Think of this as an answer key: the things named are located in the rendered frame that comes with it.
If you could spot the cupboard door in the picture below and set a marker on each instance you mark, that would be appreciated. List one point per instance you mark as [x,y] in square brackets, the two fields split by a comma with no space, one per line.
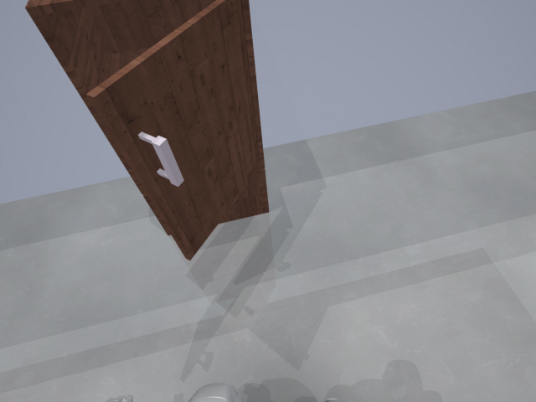
[192,88]

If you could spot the handle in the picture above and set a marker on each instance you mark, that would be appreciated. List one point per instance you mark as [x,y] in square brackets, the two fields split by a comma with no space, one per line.
[166,157]

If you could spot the left robot thigh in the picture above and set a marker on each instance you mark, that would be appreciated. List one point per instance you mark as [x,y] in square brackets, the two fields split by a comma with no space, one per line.
[218,392]

